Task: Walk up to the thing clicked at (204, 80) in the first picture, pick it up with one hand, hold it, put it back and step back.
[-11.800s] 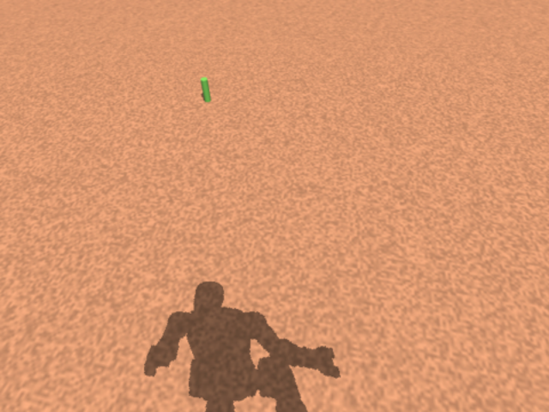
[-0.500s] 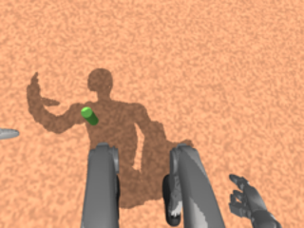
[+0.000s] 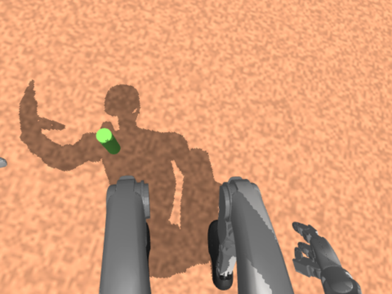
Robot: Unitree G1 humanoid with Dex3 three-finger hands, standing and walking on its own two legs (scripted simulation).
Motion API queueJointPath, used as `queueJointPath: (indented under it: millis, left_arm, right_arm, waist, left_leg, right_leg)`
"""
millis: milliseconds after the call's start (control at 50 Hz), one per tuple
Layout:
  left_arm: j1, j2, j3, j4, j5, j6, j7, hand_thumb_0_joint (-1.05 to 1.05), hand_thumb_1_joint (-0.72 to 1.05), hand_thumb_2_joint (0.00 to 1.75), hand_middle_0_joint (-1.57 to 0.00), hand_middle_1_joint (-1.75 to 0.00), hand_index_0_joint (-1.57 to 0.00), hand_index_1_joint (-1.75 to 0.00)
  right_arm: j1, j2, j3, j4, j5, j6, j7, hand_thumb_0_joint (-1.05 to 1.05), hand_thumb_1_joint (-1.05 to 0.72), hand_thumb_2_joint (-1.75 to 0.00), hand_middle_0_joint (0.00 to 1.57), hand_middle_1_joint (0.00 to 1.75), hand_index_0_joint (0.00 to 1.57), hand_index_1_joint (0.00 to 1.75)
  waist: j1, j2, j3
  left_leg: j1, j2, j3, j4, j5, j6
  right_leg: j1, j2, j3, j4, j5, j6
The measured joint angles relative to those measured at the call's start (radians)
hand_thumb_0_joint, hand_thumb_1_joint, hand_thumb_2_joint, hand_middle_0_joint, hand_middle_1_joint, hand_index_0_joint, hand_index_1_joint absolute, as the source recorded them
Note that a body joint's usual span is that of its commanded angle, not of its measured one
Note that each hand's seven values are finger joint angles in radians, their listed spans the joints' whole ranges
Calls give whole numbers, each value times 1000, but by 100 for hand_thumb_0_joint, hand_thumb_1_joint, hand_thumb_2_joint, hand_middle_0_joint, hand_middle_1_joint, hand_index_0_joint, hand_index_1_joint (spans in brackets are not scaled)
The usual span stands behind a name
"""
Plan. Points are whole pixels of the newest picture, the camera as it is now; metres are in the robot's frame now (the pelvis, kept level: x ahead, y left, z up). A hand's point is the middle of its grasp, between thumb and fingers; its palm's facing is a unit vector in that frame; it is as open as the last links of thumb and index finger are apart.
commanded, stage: go down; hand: left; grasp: from the side
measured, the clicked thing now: (109, 142) +0.45 +0.24 -0.35
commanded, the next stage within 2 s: approach in 1.60 s
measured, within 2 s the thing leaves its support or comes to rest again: neither
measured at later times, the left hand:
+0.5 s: hand out of the picture +0.37 +0.40 -0.04, palm faces +0.13 -0.93 -0.35, open 16.4 cm
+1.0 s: hand out of the picture +0.37 +0.40 -0.06, palm faces +0.15 -0.94 -0.31, open 16.4 cm
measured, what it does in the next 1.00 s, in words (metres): stands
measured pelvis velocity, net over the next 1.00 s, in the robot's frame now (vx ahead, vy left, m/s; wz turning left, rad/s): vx -0.01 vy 0.00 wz -0.02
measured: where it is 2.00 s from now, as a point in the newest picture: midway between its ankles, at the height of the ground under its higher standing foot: (180, 265)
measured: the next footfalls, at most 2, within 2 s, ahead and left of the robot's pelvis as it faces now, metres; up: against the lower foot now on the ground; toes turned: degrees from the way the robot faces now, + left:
none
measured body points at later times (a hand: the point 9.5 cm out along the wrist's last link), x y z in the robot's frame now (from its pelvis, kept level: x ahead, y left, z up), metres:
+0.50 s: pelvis +0.00 +0.00 -0.03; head +0.20 +0.06 +0.37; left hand +0.36 +0.45 -0.02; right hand +0.15 -0.28 -0.14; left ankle +0.09 +0.13 -0.39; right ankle +0.08 -0.12 -0.39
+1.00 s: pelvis -0.01 +0.00 -0.05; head +0.20 +0.07 +0.35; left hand +0.36 +0.45 -0.04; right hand +0.15 -0.27 -0.15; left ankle +0.09 +0.13 -0.39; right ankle +0.08 -0.12 -0.39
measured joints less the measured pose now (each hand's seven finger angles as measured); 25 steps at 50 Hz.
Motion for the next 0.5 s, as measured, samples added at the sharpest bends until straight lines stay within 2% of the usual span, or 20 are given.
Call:
queueJointPath:
  millis: [500]
  left_arm:
    - [-22, 32, 43, 22, -34, -8, -54, -1, -33, 24, -1, -21, -1, -18]
  right_arm:
    - [4, -13, 13, 7, -2, -1, -2, 0, -86, -89, 20, 30, 20, 30]
  waist:
    - [-10, -7, 20]
  left_leg:
    - [-68, -2, -11, 82, 0, 0]
  right_leg:
    - [-65, 4, -3, 80, -1, 2]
